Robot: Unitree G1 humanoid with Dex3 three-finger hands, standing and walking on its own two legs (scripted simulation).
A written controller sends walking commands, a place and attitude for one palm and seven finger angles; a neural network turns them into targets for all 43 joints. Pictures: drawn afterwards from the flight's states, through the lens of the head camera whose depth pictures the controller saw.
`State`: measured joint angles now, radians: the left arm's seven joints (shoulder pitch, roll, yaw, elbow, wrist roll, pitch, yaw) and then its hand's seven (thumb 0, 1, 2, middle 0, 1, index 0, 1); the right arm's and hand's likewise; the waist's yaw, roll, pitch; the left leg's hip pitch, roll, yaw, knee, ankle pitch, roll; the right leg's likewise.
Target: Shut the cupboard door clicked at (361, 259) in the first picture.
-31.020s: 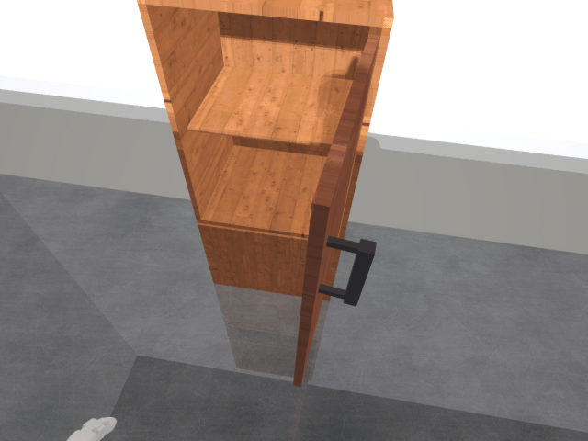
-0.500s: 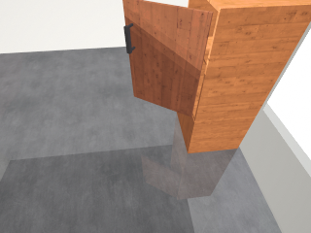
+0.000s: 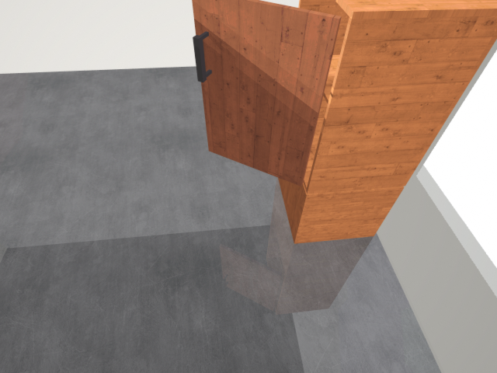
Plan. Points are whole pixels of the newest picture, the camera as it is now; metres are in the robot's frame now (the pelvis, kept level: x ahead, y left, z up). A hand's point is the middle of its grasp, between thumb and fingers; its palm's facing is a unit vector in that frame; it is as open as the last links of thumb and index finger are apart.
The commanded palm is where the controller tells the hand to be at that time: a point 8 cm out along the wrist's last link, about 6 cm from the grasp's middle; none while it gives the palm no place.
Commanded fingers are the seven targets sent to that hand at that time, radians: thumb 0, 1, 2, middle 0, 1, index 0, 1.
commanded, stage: look to check the result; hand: left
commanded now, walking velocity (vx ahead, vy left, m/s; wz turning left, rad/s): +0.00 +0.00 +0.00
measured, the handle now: (203, 57) +0.95 +0.18 +0.04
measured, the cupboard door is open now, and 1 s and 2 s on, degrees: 56 56 56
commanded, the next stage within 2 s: walk to a spot facing it in 0.40 s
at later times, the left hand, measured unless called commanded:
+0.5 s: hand out of the picture +0.08 +0.22 -0.16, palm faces -0.01 -0.95 -0.32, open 7.4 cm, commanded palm none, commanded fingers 0.00 0.90 0.90 -0.20 -0.30 -0.20 -0.30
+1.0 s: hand out of the picture +0.01 +0.22 -0.21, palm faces +0.22 -0.95 -0.23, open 7.4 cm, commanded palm none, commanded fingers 0.00 0.90 0.90 -0.20 -0.30 -0.20 -0.30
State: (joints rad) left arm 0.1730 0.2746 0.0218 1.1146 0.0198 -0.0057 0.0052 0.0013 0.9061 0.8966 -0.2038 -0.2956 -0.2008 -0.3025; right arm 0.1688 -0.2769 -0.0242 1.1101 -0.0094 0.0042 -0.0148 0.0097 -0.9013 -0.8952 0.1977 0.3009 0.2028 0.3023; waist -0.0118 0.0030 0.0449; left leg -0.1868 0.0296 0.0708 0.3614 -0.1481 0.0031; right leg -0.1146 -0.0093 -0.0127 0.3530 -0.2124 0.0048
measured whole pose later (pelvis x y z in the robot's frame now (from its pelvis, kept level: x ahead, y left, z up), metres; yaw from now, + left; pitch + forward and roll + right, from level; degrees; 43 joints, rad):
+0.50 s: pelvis +0.02 -0.01 +0.00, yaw +0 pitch -1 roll +0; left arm 0.15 0.30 0.01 1.13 0.02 -0.01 0.00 0.00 0.91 0.90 -0.20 -0.30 -0.20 -0.30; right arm 0.12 -0.31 -0.02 1.11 -0.01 0.00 -0.01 0.01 -0.90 -0.90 0.20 0.30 0.20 0.30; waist -0.01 0.01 0.04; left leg -0.14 0.04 0.06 0.32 -0.15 -0.02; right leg -0.07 0.00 -0.02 0.31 -0.22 -0.01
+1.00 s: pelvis +0.00 +0.01 -0.02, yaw +13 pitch -1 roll +0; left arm 0.19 0.23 0.07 0.99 0.02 0.07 0.03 0.00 0.91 0.90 -0.20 -0.30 -0.20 -0.30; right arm 0.22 -0.18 -0.04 0.99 -0.02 0.05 0.00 0.01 -0.90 -0.90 0.20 0.30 0.20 0.30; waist -0.02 -0.05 0.14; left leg -0.35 -0.01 0.03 0.66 -0.28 0.04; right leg -0.34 -0.07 -0.07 0.97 -0.54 0.02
